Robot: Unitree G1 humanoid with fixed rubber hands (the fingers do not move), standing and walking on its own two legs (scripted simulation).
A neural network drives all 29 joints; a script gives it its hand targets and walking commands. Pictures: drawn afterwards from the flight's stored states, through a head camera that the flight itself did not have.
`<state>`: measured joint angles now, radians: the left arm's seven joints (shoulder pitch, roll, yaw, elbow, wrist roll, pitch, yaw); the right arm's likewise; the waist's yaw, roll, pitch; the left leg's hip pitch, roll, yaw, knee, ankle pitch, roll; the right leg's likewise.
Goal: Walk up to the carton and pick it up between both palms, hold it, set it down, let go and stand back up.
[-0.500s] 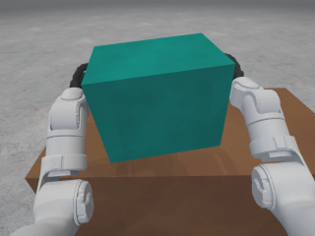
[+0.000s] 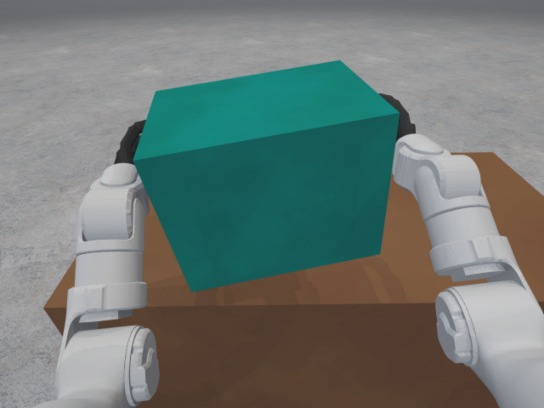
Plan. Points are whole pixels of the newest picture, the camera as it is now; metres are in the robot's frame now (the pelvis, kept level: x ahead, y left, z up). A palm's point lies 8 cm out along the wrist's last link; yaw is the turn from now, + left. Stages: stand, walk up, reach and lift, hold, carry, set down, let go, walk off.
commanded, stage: hold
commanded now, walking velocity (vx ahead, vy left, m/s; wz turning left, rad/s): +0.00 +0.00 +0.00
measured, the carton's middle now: (268, 172) +0.37 +0.02 +0.23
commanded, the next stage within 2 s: set down in 0.86 s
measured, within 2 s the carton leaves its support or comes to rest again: neither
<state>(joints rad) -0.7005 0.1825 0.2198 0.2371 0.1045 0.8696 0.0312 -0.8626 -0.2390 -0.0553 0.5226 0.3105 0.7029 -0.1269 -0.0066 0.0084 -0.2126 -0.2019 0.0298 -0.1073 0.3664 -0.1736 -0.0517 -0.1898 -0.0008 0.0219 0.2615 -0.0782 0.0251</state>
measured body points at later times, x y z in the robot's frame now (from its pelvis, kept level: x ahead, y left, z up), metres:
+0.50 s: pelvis +0.01 +0.00 +0.00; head -0.07 +0.01 +0.44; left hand +0.38 +0.21 +0.25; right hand +0.40 -0.16 +0.26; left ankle +0.02 +0.15 -0.75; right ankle +0.04 -0.14 -0.75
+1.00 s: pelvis +0.00 +0.00 +0.00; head -0.08 +0.00 +0.44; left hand +0.36 +0.21 +0.26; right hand +0.38 -0.16 +0.27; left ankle +0.02 +0.15 -0.75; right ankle +0.04 -0.14 -0.75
